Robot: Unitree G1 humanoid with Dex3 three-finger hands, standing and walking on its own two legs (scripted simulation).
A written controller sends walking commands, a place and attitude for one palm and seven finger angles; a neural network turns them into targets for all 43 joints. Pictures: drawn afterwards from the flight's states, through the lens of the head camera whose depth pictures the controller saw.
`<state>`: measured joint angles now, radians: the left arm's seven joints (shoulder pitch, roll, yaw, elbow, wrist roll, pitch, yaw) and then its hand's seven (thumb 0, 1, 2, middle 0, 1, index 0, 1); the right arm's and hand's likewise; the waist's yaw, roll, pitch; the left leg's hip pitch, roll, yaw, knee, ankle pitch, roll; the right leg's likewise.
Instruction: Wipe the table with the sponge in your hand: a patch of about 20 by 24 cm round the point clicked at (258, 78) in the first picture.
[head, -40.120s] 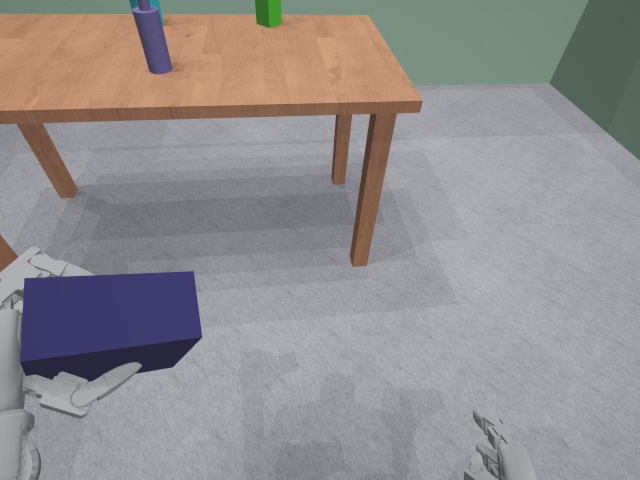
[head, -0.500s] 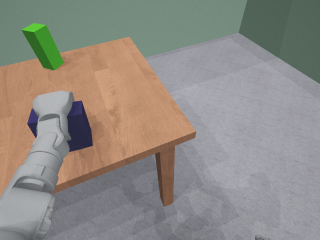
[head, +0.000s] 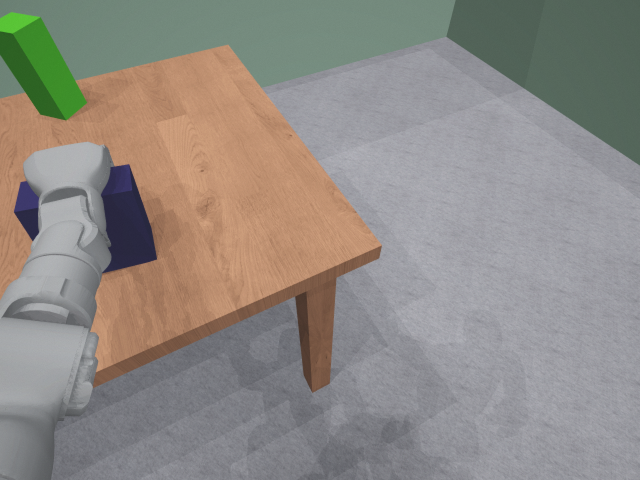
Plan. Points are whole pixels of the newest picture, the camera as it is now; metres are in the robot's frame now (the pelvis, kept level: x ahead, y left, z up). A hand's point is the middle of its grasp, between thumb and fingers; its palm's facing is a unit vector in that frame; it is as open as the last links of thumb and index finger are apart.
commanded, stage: wipe forward along the third lane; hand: left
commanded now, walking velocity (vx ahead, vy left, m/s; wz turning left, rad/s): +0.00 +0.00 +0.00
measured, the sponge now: (100, 235) +0.43 +0.32 +0.04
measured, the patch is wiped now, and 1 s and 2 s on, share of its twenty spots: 0.80 0.95 0.95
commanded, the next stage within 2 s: wipe back along the third lane in 0.38 s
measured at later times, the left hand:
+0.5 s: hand (73, 182) +0.49 +0.34 +0.09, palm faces -0.11 +0.04 -0.99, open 10.4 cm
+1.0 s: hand (81, 198) +0.45 +0.32 +0.09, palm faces -0.05 +0.04 -1.00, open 10.4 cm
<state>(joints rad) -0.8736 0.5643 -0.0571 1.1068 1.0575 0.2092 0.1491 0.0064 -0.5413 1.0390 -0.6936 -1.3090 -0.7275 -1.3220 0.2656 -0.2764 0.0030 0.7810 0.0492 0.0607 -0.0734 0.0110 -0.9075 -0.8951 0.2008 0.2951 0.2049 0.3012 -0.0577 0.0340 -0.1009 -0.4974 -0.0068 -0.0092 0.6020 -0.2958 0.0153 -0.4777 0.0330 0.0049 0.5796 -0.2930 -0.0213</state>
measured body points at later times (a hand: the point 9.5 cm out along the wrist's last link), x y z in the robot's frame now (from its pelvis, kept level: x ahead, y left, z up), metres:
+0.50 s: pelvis +0.01 +0.02 -0.01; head +0.09 +0.02 +0.44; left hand +0.49 +0.34 +0.15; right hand +0.02 -0.26 -0.13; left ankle -0.01 +0.11 -0.73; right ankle -0.01 -0.11 -0.73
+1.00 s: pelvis +0.02 +0.02 +0.00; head +0.06 +0.01 +0.45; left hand +0.45 +0.32 +0.15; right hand +0.10 -0.24 -0.13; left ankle -0.01 +0.11 -0.73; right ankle -0.01 -0.11 -0.73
